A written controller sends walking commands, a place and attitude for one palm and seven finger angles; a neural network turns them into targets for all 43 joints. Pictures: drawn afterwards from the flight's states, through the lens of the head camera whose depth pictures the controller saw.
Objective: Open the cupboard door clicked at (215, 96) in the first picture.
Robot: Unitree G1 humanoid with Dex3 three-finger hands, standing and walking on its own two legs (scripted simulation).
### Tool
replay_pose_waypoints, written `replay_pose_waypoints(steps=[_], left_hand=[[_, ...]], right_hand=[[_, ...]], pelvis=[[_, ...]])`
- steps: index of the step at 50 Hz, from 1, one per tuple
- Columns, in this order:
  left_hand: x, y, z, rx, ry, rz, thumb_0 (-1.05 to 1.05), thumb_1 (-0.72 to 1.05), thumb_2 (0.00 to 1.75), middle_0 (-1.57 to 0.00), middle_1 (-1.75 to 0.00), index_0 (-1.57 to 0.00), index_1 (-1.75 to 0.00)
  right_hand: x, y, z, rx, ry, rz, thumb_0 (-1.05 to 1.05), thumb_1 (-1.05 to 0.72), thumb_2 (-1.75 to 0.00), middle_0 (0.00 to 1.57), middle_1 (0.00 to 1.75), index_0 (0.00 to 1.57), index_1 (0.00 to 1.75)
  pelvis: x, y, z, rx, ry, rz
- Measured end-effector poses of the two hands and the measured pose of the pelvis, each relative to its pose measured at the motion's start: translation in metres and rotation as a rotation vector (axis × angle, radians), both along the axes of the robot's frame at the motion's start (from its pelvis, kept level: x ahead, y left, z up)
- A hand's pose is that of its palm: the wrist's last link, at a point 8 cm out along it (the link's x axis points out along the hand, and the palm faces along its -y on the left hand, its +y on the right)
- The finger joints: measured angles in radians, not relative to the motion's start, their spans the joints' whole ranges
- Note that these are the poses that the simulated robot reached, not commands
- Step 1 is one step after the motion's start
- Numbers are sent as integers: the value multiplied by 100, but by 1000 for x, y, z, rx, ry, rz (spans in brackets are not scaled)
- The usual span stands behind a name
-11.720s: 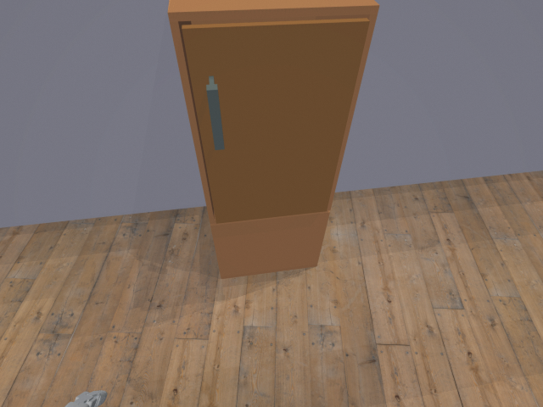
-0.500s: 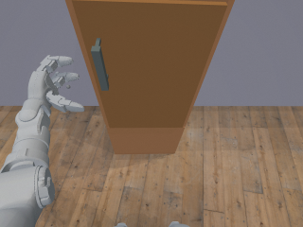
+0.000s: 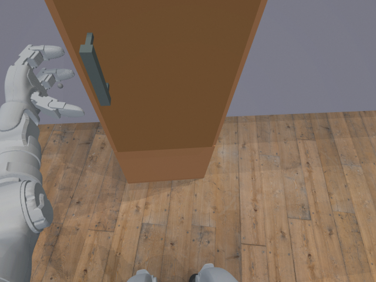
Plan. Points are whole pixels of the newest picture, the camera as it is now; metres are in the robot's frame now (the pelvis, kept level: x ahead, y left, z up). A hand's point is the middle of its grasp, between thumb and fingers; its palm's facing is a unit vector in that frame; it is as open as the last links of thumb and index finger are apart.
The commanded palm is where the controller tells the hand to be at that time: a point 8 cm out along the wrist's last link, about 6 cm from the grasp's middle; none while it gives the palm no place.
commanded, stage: move the hooked fingers beside the handle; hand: left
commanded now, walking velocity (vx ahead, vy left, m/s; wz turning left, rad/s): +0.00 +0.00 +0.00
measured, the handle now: (98, 72) +0.54 +0.16 +0.09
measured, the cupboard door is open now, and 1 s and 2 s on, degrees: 0 0 0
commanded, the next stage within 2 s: slide the fingers in behind the handle in 0.62 s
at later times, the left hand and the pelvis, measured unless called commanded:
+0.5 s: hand (57, 90) +0.49 +0.23 +0.10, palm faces +0.01 -1.00 +0.02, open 14.0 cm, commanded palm +0.46 +0.27 +0.10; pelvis +0.01 +0.02 +0.00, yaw +0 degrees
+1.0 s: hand (72, 90) +0.49 +0.20 +0.10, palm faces +0.01 -1.00 +0.01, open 14.0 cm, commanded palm +0.46 +0.24 +0.10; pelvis +0.00 +0.01 +0.00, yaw +1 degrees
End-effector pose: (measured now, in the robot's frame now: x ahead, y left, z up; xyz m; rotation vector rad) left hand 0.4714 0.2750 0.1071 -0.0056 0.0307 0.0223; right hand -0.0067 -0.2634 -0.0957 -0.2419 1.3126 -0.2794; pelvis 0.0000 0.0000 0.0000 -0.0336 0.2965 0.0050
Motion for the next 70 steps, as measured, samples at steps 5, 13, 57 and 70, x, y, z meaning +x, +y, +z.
replay_pose_waypoints(steps=[5,13,57,70], left_hand=[[-4,7,-4,-4,-9,5,-2,-50,30,-30,-120,-30,-120],[-9,17,-7,-8,-7,1,-2,-50,30,-29,-120,-30,-120],[-5,-35,-7,-2,-28,-3,-2,-50,30,-30,-120,-30,-120],[-9,-48,-5,7,-27,5,-2,-50,30,-30,-120,-30,-120]], right_hand=[[1,1,2,0,10,-8,0,-91,-90,20,30,20,29],[18,6,2,-5,-11,15,0,-91,-90,20,30,20,29],[9,15,-8,36,-36,15,0,-91,-90,20,30,20,29],[21,9,-11,53,-67,34,0,-91,-90,20,30,20,29]], pelvis=[[3,1,1,-2,0,-5],[6,6,1,-10,-3,8],[-1,9,-3,-4,-14,5],[-3,0,-2,4,-20,12]])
